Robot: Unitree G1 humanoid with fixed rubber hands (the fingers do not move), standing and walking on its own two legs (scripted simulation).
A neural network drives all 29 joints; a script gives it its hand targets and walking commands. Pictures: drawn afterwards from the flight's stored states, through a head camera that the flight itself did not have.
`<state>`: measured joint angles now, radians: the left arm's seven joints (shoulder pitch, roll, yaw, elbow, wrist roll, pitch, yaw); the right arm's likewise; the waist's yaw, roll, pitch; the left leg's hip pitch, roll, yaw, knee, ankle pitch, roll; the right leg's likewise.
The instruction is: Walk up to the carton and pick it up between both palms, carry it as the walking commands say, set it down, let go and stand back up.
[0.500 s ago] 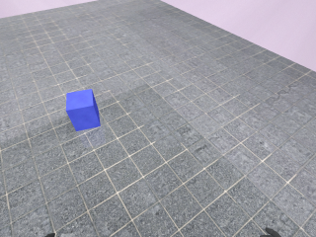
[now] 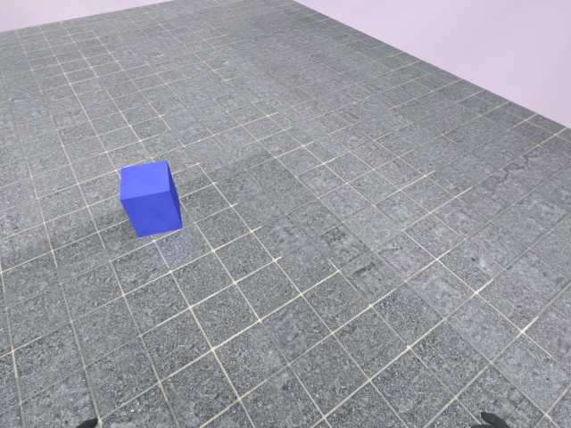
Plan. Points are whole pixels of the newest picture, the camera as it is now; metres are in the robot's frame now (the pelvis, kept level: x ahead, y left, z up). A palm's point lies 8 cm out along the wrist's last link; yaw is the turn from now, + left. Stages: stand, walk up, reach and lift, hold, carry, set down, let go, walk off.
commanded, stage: walk up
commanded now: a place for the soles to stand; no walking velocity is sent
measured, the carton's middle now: (152, 199) +1.18 +0.59 -0.66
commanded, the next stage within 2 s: none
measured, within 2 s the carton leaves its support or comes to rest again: neither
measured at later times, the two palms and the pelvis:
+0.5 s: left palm out of the picture +0.13 +0.45 -0.10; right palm (418, 344) +0.27 -0.21 -0.09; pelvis +0.12 +0.10 -0.02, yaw +15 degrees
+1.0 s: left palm out of the picture +0.18 +0.52 -0.10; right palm (296, 199) +0.60 -0.03 -0.08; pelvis +0.31 +0.20 -0.03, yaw +25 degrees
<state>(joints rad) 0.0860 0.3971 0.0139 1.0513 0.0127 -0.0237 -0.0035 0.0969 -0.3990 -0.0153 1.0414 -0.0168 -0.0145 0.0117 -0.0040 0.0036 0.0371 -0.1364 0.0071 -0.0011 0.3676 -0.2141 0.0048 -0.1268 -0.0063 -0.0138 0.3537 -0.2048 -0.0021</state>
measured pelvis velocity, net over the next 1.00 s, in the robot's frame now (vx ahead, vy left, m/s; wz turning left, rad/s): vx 0.31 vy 0.20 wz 0.43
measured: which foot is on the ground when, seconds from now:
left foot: down 0.00-0.02, up 0.04-0.26, down 0.28-0.60, up 0.62-0.94, down 0.96-1.00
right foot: down 0.00-0.28, up 0.30-0.58, down 0.60-0.96, up 0.98-1.00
